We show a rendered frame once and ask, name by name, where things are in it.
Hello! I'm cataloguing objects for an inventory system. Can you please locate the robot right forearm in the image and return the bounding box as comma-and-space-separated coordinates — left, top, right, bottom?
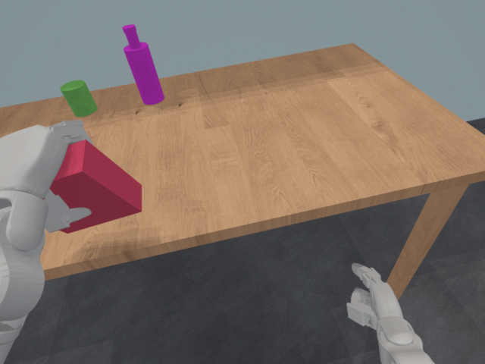
377, 315, 435, 364

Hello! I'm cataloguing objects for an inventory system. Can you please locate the sponge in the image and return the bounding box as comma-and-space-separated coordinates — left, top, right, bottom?
49, 140, 142, 234

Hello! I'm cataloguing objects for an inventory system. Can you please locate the robot left forearm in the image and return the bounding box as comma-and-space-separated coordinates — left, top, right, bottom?
0, 190, 49, 364

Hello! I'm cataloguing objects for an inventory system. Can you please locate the table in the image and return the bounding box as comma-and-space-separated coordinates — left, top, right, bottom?
0, 43, 485, 300

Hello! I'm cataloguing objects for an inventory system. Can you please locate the right robot hand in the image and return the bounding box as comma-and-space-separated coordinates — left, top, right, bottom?
346, 263, 403, 330

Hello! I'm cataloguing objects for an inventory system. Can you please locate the left robot hand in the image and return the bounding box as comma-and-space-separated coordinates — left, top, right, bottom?
0, 120, 93, 233

